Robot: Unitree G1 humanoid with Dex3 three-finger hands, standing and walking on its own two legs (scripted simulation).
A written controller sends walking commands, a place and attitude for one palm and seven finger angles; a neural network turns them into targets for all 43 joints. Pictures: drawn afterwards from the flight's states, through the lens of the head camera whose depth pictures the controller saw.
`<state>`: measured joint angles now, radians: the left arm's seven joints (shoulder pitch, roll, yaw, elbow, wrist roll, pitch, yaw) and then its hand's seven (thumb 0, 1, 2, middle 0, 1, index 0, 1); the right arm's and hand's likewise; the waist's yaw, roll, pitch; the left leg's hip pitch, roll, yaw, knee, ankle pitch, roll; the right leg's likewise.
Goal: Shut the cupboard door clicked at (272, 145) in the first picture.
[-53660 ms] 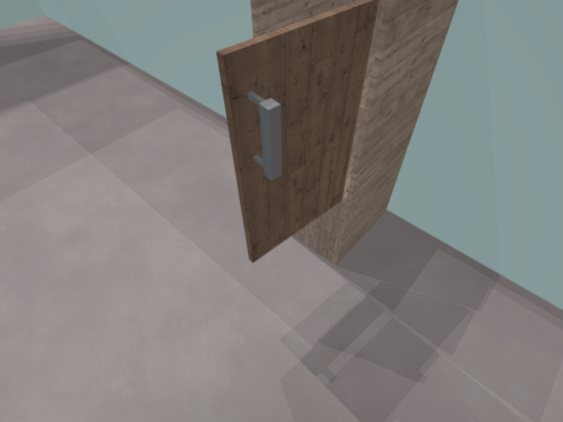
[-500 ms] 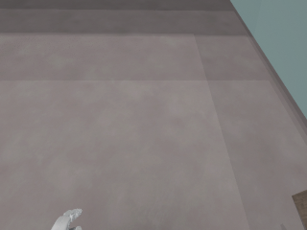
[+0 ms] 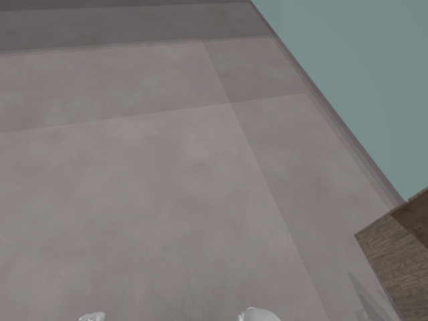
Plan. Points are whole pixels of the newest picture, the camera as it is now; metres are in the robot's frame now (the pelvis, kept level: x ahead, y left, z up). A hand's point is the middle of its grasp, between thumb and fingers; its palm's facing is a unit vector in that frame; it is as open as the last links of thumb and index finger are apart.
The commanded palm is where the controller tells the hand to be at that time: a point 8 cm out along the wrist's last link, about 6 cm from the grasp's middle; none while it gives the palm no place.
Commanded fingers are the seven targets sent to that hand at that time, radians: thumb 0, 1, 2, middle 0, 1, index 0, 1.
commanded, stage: turn to face it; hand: left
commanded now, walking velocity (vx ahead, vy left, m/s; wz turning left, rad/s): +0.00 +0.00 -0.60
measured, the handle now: out of the picture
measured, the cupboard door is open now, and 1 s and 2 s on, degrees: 18 18 18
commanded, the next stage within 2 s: take the last steps up to it in 1.44 s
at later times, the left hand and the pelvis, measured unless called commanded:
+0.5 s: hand (140, 300) +0.17 +0.16 -0.19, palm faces -0.28 -0.94 -0.19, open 7.4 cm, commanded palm none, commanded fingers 0.00 0.90 0.90 -0.20 -0.30 -0.20 -0.30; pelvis +0.04 -0.01 -0.01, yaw -18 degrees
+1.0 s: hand (192, 251) +0.28 +0.06 -0.16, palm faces -0.58 -0.78 -0.26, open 7.4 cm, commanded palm none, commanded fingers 0.00 0.90 0.90 -0.20 -0.30 -0.20 -0.30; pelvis +0.06 -0.04 -0.01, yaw -36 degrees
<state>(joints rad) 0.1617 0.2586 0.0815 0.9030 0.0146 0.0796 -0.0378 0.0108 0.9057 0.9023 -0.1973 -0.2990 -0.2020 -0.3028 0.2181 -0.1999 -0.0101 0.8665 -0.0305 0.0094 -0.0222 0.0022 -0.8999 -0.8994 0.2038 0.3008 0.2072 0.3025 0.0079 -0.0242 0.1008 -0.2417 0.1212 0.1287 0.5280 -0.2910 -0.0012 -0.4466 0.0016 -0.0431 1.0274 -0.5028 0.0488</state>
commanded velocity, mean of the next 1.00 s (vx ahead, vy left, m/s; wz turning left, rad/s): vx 0.00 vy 0.00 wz -0.59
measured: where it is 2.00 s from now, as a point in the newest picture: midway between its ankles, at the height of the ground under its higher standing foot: outside the picture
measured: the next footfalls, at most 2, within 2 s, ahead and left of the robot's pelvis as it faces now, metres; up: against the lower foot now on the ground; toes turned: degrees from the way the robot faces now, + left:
right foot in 0.18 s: +0.03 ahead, -0.15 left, +0.00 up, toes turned -12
left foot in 0.50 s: +0.13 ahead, +0.08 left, +0.00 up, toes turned -14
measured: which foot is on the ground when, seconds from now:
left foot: down 0.00-0.18, up 0.20-0.48, down 0.50-0.90, up 0.92-1.00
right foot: up 0.00-0.16, down 0.18-0.50, up 0.52-0.88, down 0.90-1.00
